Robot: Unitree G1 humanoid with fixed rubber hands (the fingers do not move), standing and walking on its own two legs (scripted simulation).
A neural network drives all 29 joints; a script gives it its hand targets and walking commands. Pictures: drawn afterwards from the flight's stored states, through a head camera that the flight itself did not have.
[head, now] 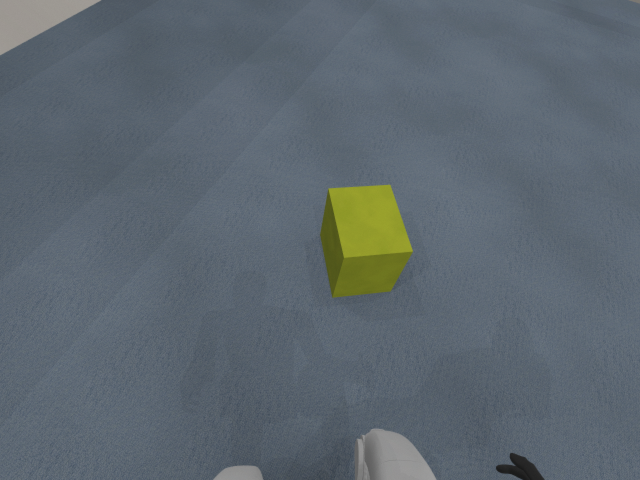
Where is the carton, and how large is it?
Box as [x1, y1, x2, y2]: [320, 185, 412, 297]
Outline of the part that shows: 390,185 328,188 320,236 332,297 389,291 412,252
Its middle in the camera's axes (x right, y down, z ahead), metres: +0.15 +0.02 +1.33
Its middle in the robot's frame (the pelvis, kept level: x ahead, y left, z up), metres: +0.84 -0.17 -0.64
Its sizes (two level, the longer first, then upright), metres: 0.265 0.213 0.272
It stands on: the floor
